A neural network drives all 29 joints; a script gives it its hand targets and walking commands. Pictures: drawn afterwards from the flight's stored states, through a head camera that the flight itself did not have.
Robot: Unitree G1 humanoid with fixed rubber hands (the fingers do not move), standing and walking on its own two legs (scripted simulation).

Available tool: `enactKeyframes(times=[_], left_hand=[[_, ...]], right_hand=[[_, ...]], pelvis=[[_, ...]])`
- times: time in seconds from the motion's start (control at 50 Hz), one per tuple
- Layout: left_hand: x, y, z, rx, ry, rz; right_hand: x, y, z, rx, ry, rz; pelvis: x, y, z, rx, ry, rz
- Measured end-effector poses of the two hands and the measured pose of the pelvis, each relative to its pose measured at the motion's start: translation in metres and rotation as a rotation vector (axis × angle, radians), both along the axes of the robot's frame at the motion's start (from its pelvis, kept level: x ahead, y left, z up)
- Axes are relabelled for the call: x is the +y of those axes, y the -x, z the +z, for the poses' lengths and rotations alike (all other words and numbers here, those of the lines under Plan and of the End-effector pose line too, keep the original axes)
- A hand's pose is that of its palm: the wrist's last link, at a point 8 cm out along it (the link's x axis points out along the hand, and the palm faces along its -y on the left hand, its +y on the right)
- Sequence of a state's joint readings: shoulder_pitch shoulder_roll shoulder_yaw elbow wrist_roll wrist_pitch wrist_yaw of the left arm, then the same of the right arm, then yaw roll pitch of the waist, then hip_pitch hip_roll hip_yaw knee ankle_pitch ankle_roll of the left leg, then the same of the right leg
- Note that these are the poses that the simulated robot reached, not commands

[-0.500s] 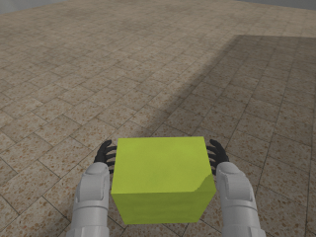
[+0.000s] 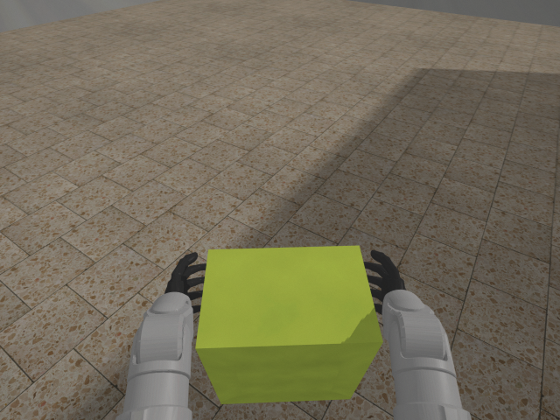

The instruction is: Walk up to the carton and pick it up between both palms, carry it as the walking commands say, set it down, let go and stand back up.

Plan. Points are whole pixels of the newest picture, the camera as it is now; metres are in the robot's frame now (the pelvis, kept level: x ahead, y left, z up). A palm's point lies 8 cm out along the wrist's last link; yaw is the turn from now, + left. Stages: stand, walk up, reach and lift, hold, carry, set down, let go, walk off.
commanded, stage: hold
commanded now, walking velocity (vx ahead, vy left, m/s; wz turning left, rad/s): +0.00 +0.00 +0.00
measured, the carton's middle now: (285, 330) +0.28 +0.00 -0.03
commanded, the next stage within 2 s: carry in 0.30 s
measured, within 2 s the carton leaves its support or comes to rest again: neither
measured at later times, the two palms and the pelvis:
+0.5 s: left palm (165, 278) +0.31 +0.17 +0.07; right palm (376, 270) +0.31 -0.14 +0.07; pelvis +0.03 +0.01 -0.01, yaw +3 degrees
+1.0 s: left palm (195, 188) +0.52 +0.16 +0.08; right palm (355, 177) +0.54 -0.15 +0.08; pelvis +0.30 -0.01 -0.02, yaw +4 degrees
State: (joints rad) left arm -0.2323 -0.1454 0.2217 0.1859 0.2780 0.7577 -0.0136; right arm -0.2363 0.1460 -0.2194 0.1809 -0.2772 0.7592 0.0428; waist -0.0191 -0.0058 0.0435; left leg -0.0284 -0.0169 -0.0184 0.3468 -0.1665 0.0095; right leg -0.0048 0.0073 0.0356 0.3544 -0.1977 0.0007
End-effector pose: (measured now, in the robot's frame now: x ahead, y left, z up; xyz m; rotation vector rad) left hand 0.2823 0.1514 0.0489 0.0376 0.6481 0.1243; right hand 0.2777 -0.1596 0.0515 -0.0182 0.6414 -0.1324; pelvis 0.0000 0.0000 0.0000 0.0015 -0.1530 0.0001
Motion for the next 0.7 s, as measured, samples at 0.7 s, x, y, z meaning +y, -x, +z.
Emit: enactKeyframes(times=[0.7], left_hand=[[0.031, -0.082, 0.048, -0.082, 0.091, 0.061]], right_hand=[[0.030, -0.082, 0.050, -0.081, -0.065, -0.057]], pelvis=[[0.026, -0.116, 0.001, 0.248, 0.023, -0.003]])
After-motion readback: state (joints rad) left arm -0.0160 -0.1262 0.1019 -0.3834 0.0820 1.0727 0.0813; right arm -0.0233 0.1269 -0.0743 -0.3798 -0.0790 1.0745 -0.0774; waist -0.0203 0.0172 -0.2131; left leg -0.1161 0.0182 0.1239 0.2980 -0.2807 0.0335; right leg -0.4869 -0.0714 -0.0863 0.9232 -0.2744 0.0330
